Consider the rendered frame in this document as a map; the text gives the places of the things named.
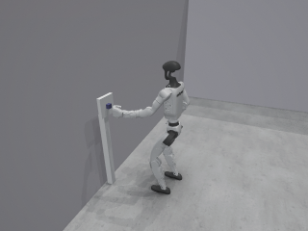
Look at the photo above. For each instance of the left robot upper arm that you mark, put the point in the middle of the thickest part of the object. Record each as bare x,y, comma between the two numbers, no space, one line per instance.
163,96

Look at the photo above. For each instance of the robot right shin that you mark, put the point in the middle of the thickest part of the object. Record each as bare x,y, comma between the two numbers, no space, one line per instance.
171,162

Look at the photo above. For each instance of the right robot upper arm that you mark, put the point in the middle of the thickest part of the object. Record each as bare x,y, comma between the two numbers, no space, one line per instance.
186,100

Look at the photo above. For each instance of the panel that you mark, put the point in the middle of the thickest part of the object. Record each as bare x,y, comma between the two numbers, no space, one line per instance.
103,116

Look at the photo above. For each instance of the button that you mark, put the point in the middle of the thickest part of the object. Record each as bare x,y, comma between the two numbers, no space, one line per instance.
109,106

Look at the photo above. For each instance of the robot left thigh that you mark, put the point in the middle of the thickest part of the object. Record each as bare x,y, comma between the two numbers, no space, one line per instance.
166,139

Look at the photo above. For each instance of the robot left forearm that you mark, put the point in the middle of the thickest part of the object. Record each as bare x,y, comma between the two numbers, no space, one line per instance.
137,113

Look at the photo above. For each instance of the robot left hand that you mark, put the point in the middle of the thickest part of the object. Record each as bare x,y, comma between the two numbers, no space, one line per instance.
116,111

